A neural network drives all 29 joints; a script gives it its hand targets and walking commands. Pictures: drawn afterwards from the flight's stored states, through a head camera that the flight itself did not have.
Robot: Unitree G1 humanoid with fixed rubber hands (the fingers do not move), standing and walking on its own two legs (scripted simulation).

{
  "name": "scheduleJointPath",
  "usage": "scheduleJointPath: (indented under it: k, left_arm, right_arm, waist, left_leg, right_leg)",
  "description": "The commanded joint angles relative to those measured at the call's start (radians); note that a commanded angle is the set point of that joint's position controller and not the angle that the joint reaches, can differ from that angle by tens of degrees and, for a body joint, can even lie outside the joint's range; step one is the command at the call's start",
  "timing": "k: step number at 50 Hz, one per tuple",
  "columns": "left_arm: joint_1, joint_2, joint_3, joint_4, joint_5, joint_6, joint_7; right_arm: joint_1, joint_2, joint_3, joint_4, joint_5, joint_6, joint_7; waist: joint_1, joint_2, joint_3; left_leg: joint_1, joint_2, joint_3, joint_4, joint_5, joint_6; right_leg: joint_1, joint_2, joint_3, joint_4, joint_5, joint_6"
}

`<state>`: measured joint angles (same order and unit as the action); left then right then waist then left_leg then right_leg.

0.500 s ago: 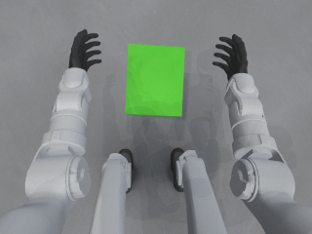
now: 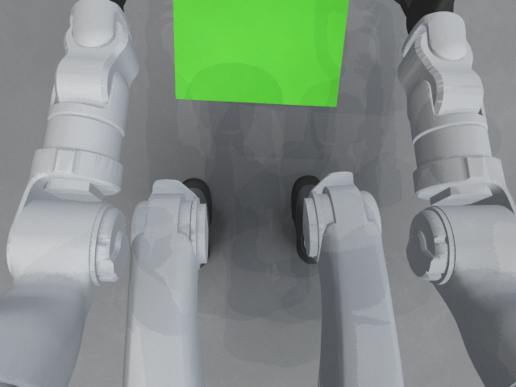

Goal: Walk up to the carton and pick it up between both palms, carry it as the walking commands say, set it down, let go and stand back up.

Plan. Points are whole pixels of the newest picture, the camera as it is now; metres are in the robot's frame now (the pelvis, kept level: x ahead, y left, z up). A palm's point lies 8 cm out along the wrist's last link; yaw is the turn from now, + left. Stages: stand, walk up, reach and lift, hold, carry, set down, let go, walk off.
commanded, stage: reach and lift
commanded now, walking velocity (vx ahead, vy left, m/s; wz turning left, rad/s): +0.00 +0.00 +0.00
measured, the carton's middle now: (255, 24) +0.53 -0.01 -0.31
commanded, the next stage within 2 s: none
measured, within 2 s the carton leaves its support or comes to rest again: leaves its support in 1.52 s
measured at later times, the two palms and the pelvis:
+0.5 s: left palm (126, 12) +0.53 +0.16 -0.26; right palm (389, 25) +0.52 -0.19 -0.26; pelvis -0.01 +0.00 -0.08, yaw +0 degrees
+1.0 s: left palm (143, 8) +0.54 +0.13 -0.25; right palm (376, 18) +0.52 -0.17 -0.25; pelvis -0.01 +0.00 -0.08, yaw +0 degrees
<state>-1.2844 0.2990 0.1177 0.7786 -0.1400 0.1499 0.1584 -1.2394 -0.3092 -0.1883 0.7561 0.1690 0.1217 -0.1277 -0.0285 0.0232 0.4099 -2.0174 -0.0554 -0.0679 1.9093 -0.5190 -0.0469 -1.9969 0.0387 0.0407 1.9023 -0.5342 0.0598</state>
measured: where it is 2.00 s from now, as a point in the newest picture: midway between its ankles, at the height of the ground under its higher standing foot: (252, 236)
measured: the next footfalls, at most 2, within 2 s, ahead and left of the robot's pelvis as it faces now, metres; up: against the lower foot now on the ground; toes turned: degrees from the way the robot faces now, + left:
none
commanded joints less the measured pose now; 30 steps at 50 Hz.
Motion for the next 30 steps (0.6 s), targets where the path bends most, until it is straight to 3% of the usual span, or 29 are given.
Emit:
scheduleJointPath:
  k: [1, 3, 4, 5, 6, 7, 9, 14, 21, 27, 30]
  left_arm:
    - [-0.296, 0.137, -0.018, -0.104, -0.042, -0.032, 0.016]
    - [-0.345, 0.159, -0.037, -0.066, -0.067, -0.026, 0.023]
    - [-0.360, 0.160, -0.031, -0.097, -0.080, -0.035, 0.025]
    - [-0.384, 0.174, -0.033, -0.168, -0.086, -0.042, 0.031]
    - [-0.364, 0.172, -0.041, -0.101, -0.091, -0.040, 0.032]
    - [-0.341, 0.176, -0.038, -0.001, -0.090, -0.040, 0.024]
    - [-0.330, 0.150, -0.050, 0.047, -0.087, -0.046, 0.010]
    - [-0.364, 0.139, -0.043, 0.191, -0.076, -0.095, -0.022]
    - [-0.412, 0.151, -0.065, 0.164, -0.116, -0.117, -0.013]
    - [-0.372, 0.149, -0.064, 0.189, -0.115, -0.117, -0.020]
    - [-0.359, 0.132, -0.072, 0.187, -0.119, -0.124, -0.021]
  right_arm:
    - [-0.293, -0.130, 0.042, -0.118, 0.043, -0.020, -0.026]
    - [-0.354, -0.148, 0.063, -0.090, 0.061, -0.011, -0.039]
    - [-0.363, -0.163, 0.046, -0.097, 0.066, -0.015, -0.043]
    - [-0.384, -0.170, 0.046, -0.163, 0.075, -0.020, -0.052]
    - [-0.368, -0.181, 0.041, -0.104, 0.068, -0.019, -0.058]
    - [-0.347, -0.167, 0.051, -0.027, 0.064, -0.017, -0.055]
    - [-0.334, -0.141, 0.055, 0.012, 0.058, -0.029, -0.043]
    - [-0.376, -0.113, 0.077, 0.163, 0.055, -0.081, -0.012]
    - [-0.428, -0.142, 0.100, 0.130, 0.090, -0.101, -0.020]
    - [-0.397, -0.127, 0.120, 0.140, 0.100, -0.098, -0.017]
    - [-0.388, -0.114, 0.128, 0.128, 0.105, -0.105, -0.017]
  waist:
    - [-0.015, -0.008, -1.921]
    - [-0.015, -0.006, -1.945]
    - [-0.025, 0.001, -1.878]
    - [-0.020, -0.003, -1.959]
    - [-0.033, -0.005, -1.891]
    - [-0.025, -0.004, -1.759]
    - [-0.031, 0.000, -1.678]
    - [-0.009, -0.003, -1.454]
    - [-0.021, -0.007, -1.569]
    - [-0.005, -0.009, -1.537]
    - [-0.013, -0.011, -1.547]
  left_leg:
    - [0.754, -0.015, 0.139, -0.063, 0.261, -0.003]
    - [0.783, -0.010, 0.136, -0.038, 0.257, -0.006]
    - [0.765, -0.015, 0.141, -0.016, 0.320, -0.015]
    - [0.810, -0.022, 0.142, -0.004, 0.368, -0.012]
    - [0.762, -0.017, 0.143, 0.007, 0.340, -0.015]
    - [0.680, -0.015, 0.141, 0.014, 0.286, -0.009]
    - [0.644, -0.010, 0.129, 0.024, 0.243, -0.003]
    - [0.498, 0.010, 0.132, 0.068, 0.175, -0.005]
    - [0.559, 0.011, 0.138, 0.104, 0.187, -0.009]
    - [0.523, 0.010, 0.139, 0.114, 0.191, -0.007]
    - [0.517, 0.005, 0.136, 0.121, 0.222, -0.007]
  right_leg:
    - [0.705, 0.015, -0.128, -0.101, 0.333, -0.001]
    - [0.750, 0.014, -0.124, -0.076, 0.336, -0.005]
    - [0.746, 0.021, -0.121, -0.049, 0.399, -0.008]
    - [0.788, 0.025, -0.115, -0.038, 0.446, -0.005]
    - [0.748, 0.020, -0.111, -0.031, 0.420, -0.005]
    - [0.671, 0.015, -0.109, -0.022, 0.362, -0.005]
    - [0.620, 0.011, -0.111, -0.015, 0.310, -0.003]
    - [0.479, -0.002, -0.100, 0.018, 0.224, 0.000]
    - [0.507, -0.003, -0.111, 0.049, 0.226, 0.001]
    - [0.475, -0.007, -0.110, 0.064, 0.231, 0.002]
    - [0.481, -0.001, -0.110, 0.072, 0.269, 0.001]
